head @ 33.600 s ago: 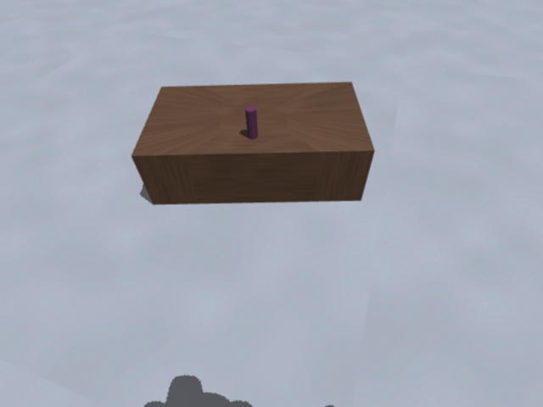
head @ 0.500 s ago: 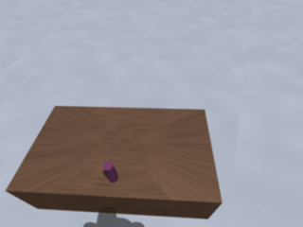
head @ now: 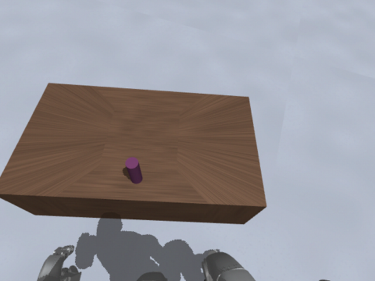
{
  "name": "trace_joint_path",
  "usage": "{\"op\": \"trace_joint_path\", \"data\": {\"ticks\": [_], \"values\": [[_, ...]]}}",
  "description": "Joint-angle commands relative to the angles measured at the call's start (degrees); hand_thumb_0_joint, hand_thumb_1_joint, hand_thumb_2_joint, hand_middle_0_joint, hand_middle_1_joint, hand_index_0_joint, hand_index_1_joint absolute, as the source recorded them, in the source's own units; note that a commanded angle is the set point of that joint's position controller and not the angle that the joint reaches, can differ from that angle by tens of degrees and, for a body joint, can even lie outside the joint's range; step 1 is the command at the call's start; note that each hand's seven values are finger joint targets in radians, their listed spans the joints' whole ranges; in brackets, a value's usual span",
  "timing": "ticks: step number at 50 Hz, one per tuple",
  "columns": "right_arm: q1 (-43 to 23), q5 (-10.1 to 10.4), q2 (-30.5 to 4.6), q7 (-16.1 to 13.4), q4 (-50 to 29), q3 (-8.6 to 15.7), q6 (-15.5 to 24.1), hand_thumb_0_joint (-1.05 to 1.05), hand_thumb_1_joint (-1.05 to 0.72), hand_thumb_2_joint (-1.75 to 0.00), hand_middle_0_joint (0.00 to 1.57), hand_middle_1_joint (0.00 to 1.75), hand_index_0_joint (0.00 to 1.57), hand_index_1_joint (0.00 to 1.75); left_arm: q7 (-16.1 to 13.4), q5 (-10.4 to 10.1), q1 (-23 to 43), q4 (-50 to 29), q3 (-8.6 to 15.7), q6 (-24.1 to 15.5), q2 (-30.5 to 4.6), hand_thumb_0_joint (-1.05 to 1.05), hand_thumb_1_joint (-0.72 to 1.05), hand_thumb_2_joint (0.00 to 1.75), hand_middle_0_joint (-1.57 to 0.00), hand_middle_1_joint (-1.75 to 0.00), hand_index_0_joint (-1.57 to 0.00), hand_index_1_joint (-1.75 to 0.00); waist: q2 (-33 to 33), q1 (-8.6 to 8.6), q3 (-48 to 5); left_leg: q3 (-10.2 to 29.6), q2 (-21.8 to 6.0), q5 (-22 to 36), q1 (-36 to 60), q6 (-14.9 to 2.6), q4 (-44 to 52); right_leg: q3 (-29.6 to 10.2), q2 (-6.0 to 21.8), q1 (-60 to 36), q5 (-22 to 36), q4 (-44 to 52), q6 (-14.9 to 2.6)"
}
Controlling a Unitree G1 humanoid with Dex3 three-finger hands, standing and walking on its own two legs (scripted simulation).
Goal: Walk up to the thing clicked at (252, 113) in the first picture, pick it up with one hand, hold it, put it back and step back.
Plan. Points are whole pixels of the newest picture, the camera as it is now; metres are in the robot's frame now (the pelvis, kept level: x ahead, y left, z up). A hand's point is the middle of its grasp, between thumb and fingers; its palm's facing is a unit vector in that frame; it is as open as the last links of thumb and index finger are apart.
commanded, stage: step back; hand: left
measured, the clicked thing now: (134, 171) +0.50 +0.19 -0.36
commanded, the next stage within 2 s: none
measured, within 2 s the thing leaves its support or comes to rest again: neither
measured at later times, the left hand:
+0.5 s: hand out of the picture +0.02 +0.25 -0.13, palm faces -0.05 -0.91 -0.40, open 7.4 cm
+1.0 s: hand out of the picture -0.17 +0.27 -0.16, palm faces -0.08 -0.92 -0.38, open 7.4 cm
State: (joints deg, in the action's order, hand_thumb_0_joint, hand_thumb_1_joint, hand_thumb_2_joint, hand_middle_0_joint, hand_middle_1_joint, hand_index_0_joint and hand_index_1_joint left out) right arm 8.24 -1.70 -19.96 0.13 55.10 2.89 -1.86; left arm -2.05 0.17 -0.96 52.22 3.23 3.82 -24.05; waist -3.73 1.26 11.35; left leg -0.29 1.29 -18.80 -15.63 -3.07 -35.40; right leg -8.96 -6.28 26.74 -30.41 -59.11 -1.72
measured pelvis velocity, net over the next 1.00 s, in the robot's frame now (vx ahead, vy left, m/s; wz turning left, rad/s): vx -0.26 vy -0.01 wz -0.09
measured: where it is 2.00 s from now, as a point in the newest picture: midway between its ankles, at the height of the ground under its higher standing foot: outside the picture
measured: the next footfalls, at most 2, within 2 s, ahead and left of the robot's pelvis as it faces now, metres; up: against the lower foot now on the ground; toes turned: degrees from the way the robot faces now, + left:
right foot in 0.28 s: -0.03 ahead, -0.12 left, +0.00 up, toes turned -1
left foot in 0.64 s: -0.13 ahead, +0.12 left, +0.00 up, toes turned -3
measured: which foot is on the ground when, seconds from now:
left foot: down 0.00-0.32, up 0.34-0.62, down 0.64-1.00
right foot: up 0.00-0.26, down 0.28-0.68, up 0.70-1.00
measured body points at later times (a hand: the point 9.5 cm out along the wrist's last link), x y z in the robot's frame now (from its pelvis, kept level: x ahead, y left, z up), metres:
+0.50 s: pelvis -0.10 -0.01 +0.00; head -0.05 -0.02 +0.45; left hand +0.02 +0.29 -0.10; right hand -0.01 -0.33 -0.12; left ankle -0.13 +0.13 -0.65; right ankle -0.07 -0.12 -0.73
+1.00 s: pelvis -0.26 -0.01 +0.00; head -0.20 +0.02 +0.44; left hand -0.16 +0.32 -0.14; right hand -0.14 -0.32 -0.10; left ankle -0.17 +0.12 -0.73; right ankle -0.31 -0.15 -0.70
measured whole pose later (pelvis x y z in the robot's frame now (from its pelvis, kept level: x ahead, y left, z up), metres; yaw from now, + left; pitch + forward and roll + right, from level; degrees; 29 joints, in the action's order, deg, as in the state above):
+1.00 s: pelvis -0.26 -0.01 +0.00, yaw -5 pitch -2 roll -1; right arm 5.9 -1.7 -20.7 -0.5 46.2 2.3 -0.8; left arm -0.1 1.2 -11.5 48.2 5.1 4.1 -24.0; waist -2.6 -1.8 10.8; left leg -0.4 -2.7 -10.8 -21.2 -0.1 -34.3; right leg -6.9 -2.5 17.1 -28.6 -51.1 1.8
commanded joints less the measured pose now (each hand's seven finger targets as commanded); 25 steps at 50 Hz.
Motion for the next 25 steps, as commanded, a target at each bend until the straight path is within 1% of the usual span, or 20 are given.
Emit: {"op": "trace_joint_path", "data": {"ticks": [1, 2, 3, 4, 5, 7, 9, 11, 12, 13, 14, 15, 16, 17, 18, 19, 20, 21, 23, 25], "values": [[-2.7, 0.0, -14.4, -2.5, -6.8, 3.7, 1.7, 0.00, -0.90, -0.90, 0.20, 0.30, 0.20, 0.30, -0.4, 0.2, -6.3, -3.4, 2.6, -0.9, -8.3, 0.00, 0.90, 0.90, -0.20, -0.30, -0.20, -0.30, 12.5, -2.17, -14.4, 12.2, -13.8, 45.6, 14.3, -5.87, 7.6, -1.6, 0.5, 3.5, 3.2, -8.0, 1.08], [-1.5, 0.1, -13.9, -2.6, -6.7, 3.9, 1.7, 0.00, -0.90, -0.90, 0.20, 0.30, 0.20, 0.30, -0.3, 0.5, -6.5, -3.7, 2.7, -1.0, -8.2, 0.00, 0.90, 0.90, -0.20, -0.30, -0.20, -0.30, 11.3, -1.61, -14.7, 12.2, -14.0, 44.6, 16.1, -6.53, 7.5, -1.3, 0.8, 3.4, 3.4, -6.2, 1.59], [0.4, 0.2, -13.6, -2.7, -6.7, 4.0, 1.7, 0.00, -0.90, -0.90, 0.20, 0.30, 0.20, 0.30, -0.1, 0.6, -5.9, -4.5, 2.8, -1.2, -8.1, 0.00, 0.90, 0.90, -0.20, -0.30, -0.20, -0.30, 10.6, -0.65, -15.0, 12.1, -13.5, 44.3, 17.9, -5.68, 7.1, -0.5, 1.2, 3.4, 3.6, -3.0, 2.15], [1.2, 0.4, -13.9, -2.7, -6.8, 4.2, 1.7, 0.00, -0.90, -0.90, 0.20, 0.30, 0.20, 0.30, 0.0, 0.7, -5.2, -5.1, 2.8, -1.4, -8.0, 0.00, 0.90, 0.90, -0.20, -0.30, -0.20, -0.30, 10.3, -0.10, -15.0, 12.0, -13.7, 43.7, 18.8, -5.80, 7.0, -0.2, 1.4, 3.4, 3.7, -0.9, 2.46], [2.0, 0.5, -14.1, -2.8, -6.8, 4.3, 1.6, 0.00, -0.90, -0.90, 0.20, 0.30, 0.20, 0.30, 0.1, 0.8, -4.5, -5.6, 3.0, -1.5, -8.0, 0.00, 0.90, 0.90, -0.20, -0.30, -0.20, -0.30, 10.1, 0.89, -14.9, 12.6, -14.4, 42.1, 18.7, -6.84, 6.9, 0.3, 2.0, 2.6, 3.5, 1.9, 2.84], [2.1, 0.5, -14.9, -2.7, -7.4, 4.4, 1.6, 0.00, -0.90, -0.90, 0.20, 0.30, 0.20, 0.30, 0.2, 0.7, -5.1, -6.3, 3.2, -1.7, -7.9, 0.00, 0.90, 0.90, -0.20, -0.30, -0.20, -0.30, 10.3, 1.12, -14.5, 13.3, -16.2, 40.5, 18.1, -9.13, 6.7, 1.6, 3.2, 0.6, 2.4, 6.0, 2.85], [0.8, 0.5, -15.5, -2.5, -8.2, 4.4, 1.4, 0.00, -0.90, -0.90, 0.20, 0.30, 0.20, 0.30, 0.5, 1.0, -6.4, -6.4, 3.3, -2.1, -7.5, 0.00, 0.90, 0.90, -0.20, -0.30, -0.20, -0.30, 10.8, 0.52, -15.9, 12.5, -16.3, 36.6, 16.3, -9.62, 5.3, 4.0, 5.0, -3.5, 3.6, 13.7, 2.20], [-0.8, 0.4, -16.2, -2.1, -8.8, 4.5, 1.2, 0.00, -0.90, -0.90, 0.20, 0.30, 0.20, 0.30, 0.7, 1.3, -8.0, -5.7, 3.5, -2.3, -7.6, 0.00, 0.90, 0.90, -0.20, -0.30, -0.20, -0.30, 11.3, -0.05, -15.3, 12.4, -15.6, 28.9, 10.4, -8.73, 5.7, 5.9, 4.9, -9.0, 5.8, 20.2, 1.37], [-1.3, 0.7, -16.1, -1.9, -8.8, 4.3, 1.0, 0.00, -0.90, -0.90, 0.20, 0.30, 0.20, 0.30, 0.9, 1.4, -9.3, -5.2, 3.7, -2.5, -7.3, 0.00, 0.90, 0.90, -0.20, -0.30, -0.20, -0.30, 10.4, -0.75, -15.4, 11.5, -14.5, 26.3, 9.2, -7.61, 4.8, 6.4, 4.4, -11.2, 9.5, 24.6, 0.81], [-2.4, 1.0, -15.9, -1.8, -9.0, 4.2, 0.8, 0.00, -0.90, -0.90, 0.20, 0.30, 0.20, 0.30, 0.9, 1.5, -11.5, -4.3, 3.8, -2.7, -6.7, 0.00, 0.90, 0.90, -0.20, -0.30, -0.20, -0.30, 10.1, -2.01, -15.9, 11.1, -14.2, 24.5, 7.5, -6.47, 3.2, 7.0, 4.5, -14.7, 15.4, 31.5, -0.03], [-2.6, 1.3, -15.1, -1.6, -9.1, 3.8, 0.8, 0.00, -0.90, -0.90, 0.20, 0.30, 0.20, 0.30, 0.9, 1.7, -12.2, -4.0, 4.0, -3.1, -7.9, 0.00, 0.90, 0.90, -0.20, -0.30, -0.20, -0.30, 7.4, -2.39, -16.5, 10.0, -12.3, 20.9, 3.9, -4.28, 1.4, 3.8, 6.2, -18.1, 22.9, 33.1, -1.14], [-3.0, 1.8, -13.8, -1.5, -9.7, 3.4, 0.8, 0.00, -0.90, -0.90, 0.20, 0.30, 0.20, 0.30, 0.8, 2.1, -12.4, -4.6, 4.8, -3.4, -10.8, 0.00, 0.90, 0.90, -0.20, -0.30, -0.20, -0.30, 0.8, -2.32, -17.5, 7.1, -8.2, 14.0, -2.8, -1.60, -3.8, -5.4, 12.5, -21.4, 30.7, 32.5, -4.27], [-4.5, 1.9, -11.5, -1.5, -10.0, 2.8, 0.6, 0.00, -0.90, -0.90, 0.20, 0.30, 0.20, 0.30, 1.1, 1.3, -10.1, -5.4, 5.5, -3.2, -13.9, 0.00, 0.90, 0.90, -0.20, -0.30, -0.20, -0.30, -7.3, -3.09, -12.8, 2.1, 1.6, -1.4, -7.6, 2.00, -12.2, -15.4, 20.5, -15.8, 31.0, 37.5, -11.55], [-4.4, 1.5, -12.0, -2.1, -9.5, 3.3, 0.0, 0.00, -0.90, -0.90, 0.20, 0.30, 0.20, 0.30, 1.0, 1.9, -6.8, -7.6, 5.7, -3.3, -16.4, 0.00, 0.90, 0.90, -0.20, -0.30, -0.20, -0.30, -12.5, -3.86, -9.8, 4.1, 4.1, -18.0, -6.1, 2.97, -25.4, -23.3, 28.4, -7.3, 33.2, 40.7, -17.76], [-2.3, 1.2, -13.4, -2.0, -8.6, 3.7, -0.1, 0.00, -0.90, -0.90, 0.20, 0.30, 0.20, 0.30, 0.9, 1.9, -5.3, -8.7, 5.5, -3.4, -14.8, 0.00, 0.90, 0.90, -0.20, -0.30, -0.20, -0.30, -9.6, -2.59, -7.4, 7.8, 3.1, -17.8, -5.5, 3.28, -30.5, -23.6, 28.5, -4.0, 33.7, 40.8, -17.91], [0.1, 1.5, -14.1, -1.7, -7.6, 3.5, -0.1, 0.00, -0.90, -0.90, 0.20, 0.30, 0.20, 0.30, 0.9, 1.4, -4.3, -9.6, 5.3, -3.4, -12.7, 0.00, 0.90, 0.90, -0.20, -0.30, -0.20, -0.30, -6.0, -1.51, -7.5, 8.9, 3.6, -14.8, -6.2, 3.13, -32.0, -17.8, 25.8, -6.0, 35.1, 39.8, -16.05], [0.4, 2.0, -13.7, -1.6, -7.2, 3.3, 0.0, 0.00, -0.90, -0.90, 0.20, 0.30, 0.20, 0.30, 0.6, 1.2, -3.3, -10.3, 4.8, -3.4, -11.0, 0.00, 0.90, 0.90, -0.20, -0.30, -0.20, -0.30, -3.0, -1.29, -8.2, 9.8, 5.4, -13.0, -7.8, 2.77, -32.2, -11.0, 21.7, -9.1, 39.5, 37.5, -13.88], [1.3, 2.0, -12.6, -1.7, -6.8, 2.8, 0.2, 0.00, -0.90, -0.90, 0.20, 0.30, 0.20, 0.30, 0.4, 1.2, -3.3, -10.1, 4.7, -3.4, -9.7, 0.00, 0.90, 0.90, -0.20, -0.30, -0.20, -0.30, -2.7, -0.97, -9.5, 9.4, 6.3, -11.7, -9.5, 3.09, -31.9, -7.6, 19.3, -12.3, 42.0, 35.6, -11.81], [2.2, 2.0, -12.4, -2.0, -7.1, 2.2, 0.6, 0.00, -0.90, -0.90, 0.20, 0.30, 0.20, 0.30, 0.4, 1.5, -4.7, -10.4, 4.7, -3.1, -9.1, 0.00, 0.90, 0.90, -0.20, -0.30, -0.20, -0.30, -2.2, -2.05, -11.5, 8.0, 6.1, -10.3, -9.9, 4.26, -30.0, -5.4, 17.3, -15.9, 42.8, 33.4, -10.93], [2.3, 2.2, -12.3, -2.2, -7.9, 1.9, 1.0, 0.00, -0.90, -0.90, 0.20, 0.30, 0.20, 0.30, 0.3, 2.0, -6.2, -11.1, 4.5, -2.7, -9.3, 0.00, 0.90, 0.90, -0.20, -0.30, -0.20, -0.30, -4.0, -2.85, -13.5, 6.1, 4.4, -10.6, -10.6, 4.77, -20.9, -4.2, 17.3, -21.7, 43.8, 31.8, -10.68]]}}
